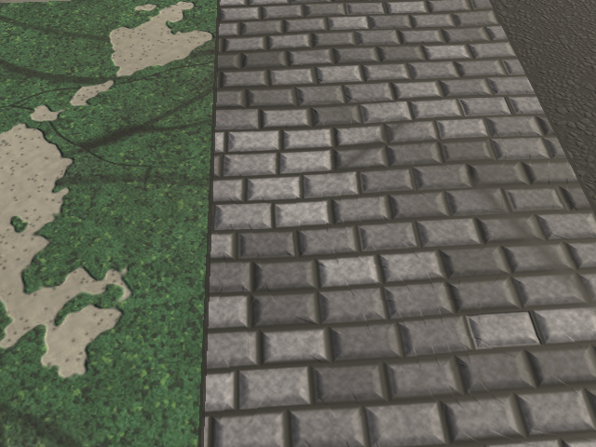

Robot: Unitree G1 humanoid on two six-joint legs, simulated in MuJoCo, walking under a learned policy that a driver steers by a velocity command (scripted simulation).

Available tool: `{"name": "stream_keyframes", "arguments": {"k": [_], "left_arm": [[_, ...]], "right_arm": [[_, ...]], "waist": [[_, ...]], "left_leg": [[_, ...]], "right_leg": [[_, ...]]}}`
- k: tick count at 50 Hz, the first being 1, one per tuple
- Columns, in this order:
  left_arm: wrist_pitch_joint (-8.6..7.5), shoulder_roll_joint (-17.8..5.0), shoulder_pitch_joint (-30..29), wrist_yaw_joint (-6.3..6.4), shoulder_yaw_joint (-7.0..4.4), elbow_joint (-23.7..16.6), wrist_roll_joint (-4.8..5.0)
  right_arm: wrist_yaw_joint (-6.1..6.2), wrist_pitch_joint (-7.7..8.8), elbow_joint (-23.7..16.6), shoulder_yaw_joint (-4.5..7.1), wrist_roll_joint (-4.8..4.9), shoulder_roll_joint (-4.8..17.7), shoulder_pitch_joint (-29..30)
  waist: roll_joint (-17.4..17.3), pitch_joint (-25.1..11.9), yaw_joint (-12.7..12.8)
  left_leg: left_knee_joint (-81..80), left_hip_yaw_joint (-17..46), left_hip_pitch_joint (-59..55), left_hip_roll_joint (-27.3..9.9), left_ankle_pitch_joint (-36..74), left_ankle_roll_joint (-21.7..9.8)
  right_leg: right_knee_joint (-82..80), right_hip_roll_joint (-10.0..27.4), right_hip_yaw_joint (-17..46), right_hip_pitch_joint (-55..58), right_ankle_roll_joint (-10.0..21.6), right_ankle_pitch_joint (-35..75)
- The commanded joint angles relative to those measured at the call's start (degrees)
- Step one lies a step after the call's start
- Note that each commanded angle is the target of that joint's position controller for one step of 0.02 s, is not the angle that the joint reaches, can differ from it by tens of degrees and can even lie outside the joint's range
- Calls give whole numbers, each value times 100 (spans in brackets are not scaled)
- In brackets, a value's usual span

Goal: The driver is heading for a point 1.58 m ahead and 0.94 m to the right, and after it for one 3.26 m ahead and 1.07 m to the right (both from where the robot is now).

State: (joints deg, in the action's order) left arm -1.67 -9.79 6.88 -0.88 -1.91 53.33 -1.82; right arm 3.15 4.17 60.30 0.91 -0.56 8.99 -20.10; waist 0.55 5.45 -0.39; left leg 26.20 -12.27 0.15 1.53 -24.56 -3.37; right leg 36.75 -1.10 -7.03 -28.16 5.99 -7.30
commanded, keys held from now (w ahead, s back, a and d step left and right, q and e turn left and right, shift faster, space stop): e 1.00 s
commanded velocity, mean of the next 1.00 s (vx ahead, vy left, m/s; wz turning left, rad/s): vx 0.03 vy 0.00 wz -0.56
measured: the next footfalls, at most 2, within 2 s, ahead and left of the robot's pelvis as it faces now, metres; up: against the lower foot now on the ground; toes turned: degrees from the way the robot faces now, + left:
right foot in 0.02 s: +0.16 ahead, -0.06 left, +0.00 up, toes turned -5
left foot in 0.58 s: +0.14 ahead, +0.13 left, +0.00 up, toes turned -24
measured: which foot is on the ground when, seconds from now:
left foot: down 0.00-0.04, up 0.06-0.56, down 0.58-1.00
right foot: up 0.00-0.00, down 0.02-0.60, up 0.62-1.00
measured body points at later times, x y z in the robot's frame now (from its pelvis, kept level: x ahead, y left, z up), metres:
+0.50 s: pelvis +0.06 +0.02 +0.01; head +0.10 +0.01 +0.46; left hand +0.20 +0.28 -0.12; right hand +0.13 -0.26 -0.11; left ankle +0.11 +0.16 -0.69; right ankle +0.12 -0.05 -0.73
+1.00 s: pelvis +0.07 +0.05 +0.01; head +0.11 +0.03 +0.46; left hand +0.33 +0.19 -0.11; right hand +0.00 -0.24 -0.10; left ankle +0.11 +0.14 -0.73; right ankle +0.00 -0.05 -0.69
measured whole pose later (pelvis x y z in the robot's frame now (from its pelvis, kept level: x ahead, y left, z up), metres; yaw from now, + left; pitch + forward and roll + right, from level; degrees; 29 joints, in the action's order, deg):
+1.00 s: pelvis +0.07 +0.05 +0.01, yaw -34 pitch +0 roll -1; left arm 5.1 -16.3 8.5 -3.3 -4.2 43.6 -0.4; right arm 1.2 -0.3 42.9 2.6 -1.7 15.0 -13.3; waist 0.7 4.5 -0.8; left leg 26.8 -9.6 10.1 -3.2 -16.9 -1.5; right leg 46.6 -0.3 -1.0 -21.5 -1.7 -24.8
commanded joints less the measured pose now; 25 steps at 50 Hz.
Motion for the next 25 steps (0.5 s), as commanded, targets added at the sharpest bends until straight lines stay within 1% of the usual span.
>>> {"name": "stream_keyframes", "arguments": {"k": [1,2,3,4,5,6,7,8,9,10,12,15,17,19,23,25], "left_arm": [[-120,-657,1544,57,-248,137,-64],[-160,-1300,1720,107,-415,33,-59],[-37,-1677,1510,114,-528,-85,95],[70,-1594,1212,101,-543,-210,265],[138,-1218,826,137,-457,-310,227],[194,-957,610,166,-376,-341,164],[214,-841,554,196,-344,-361,155],[211,-806,513,205,-336,-382,110],[182,-863,544,189,-350,-397,74],[153,-954,575,170,-375,-419,62],[146,-1115,648,146,-423,-464,66],[229,-1223,742,146,-466,-541,79],[279,-1278,787,149,-493,-590,77],[301,-1323,832,146,-517,-630,61],[325,-1355,778,118,-547,-727,28],[347,-1360,695,91,-556,-775,25]], "right_arm": [[26,-39,-301,261,28,1023,62],[-20,-49,-528,257,24,881,-70],[-82,-137,-745,229,90,583,-514],[-103,-214,-731,231,-80,721,-336],[-119,-237,-848,257,-84,770,139],[-104,-244,-909,285,-79,769,392],[-83,-298,-971,310,-129,827,449],[-80,-387,-943,302,-175,756,329],[-77,-456,-938,287,-174,675,257],[-75,-496,-961,278,-148,626,232],[-69,-548,-1072,282,-115,650,390],[-58,-615,-1298,314,-100,806,825],[-60,-628,-1426,324,-79,866,1041],[-54,-608,-1515,318,-56,881,1149],[-32,-530,-1644,286,4,895,1154],[-18,-484,-1681,272,51,920,1008]], "waist": [[-304,-865,753],[671,-1303,720],[1297,-2058,310],[475,-1877,300],[105,-1049,283],[-205,-532,133],[-105,-413,51],[25,-493,-12],[68,-615,-34],[79,-738,-46],[161,-874,6],[435,-884,178],[515,-820,259],[515,-802,308],[588,-850,316],[662,-886,260]], "left_leg": [[2333,176,599,-1229,5374,-183],[4278,-14,1597,-629,2265,96],[5772,787,2848,406,-1204,258],[5770,1373,3085,-62,-955,263],[5534,1383,3295,-207,-562,287],[4975,1410,3264,-366,-254,308],[4493,1428,3069,-457,-35,343],[4276,1381,2816,-414,141,374],[4128,1355,2710,-346,239,402],[3963,1357,2697,-318,280,434],[3572,1402,2814,-309,343,512],[3084,1490,3054,-292,414,613],[2815,1538,3140,-256,408,647],[2569,1581,3121,-202,353,633],[2001,1604,2725,-13,138,500],[1542,1592,2334,121,28,400]], "right_leg": [[-946,-170,139,1795,395,652],[-958,1134,1745,2680,845,3272],[-1272,2371,3961,3492,2066,4600],[-1680,2303,3748,2930,2098,2859],[-1966,2041,3364,2127,1868,1470],[-2201,1695,3008,1495,1507,804],[-2276,1398,2668,1181,1253,647],[-2269,1170,2422,1012,1112,713],[-2201,1048,2314,1006,1042,979],[-2146,983,2265,1071,999,1159],[-2142,928,2335,1221,907,864],[-2308,861,2680,1411,768,-531],[-2394,868,2943,1492,728,-1098],[-2378,891,3146,1584,719,-1176],[-2232,862,3423,1646,698,-801],[-2165,830,3578,1598,651,-440]]}}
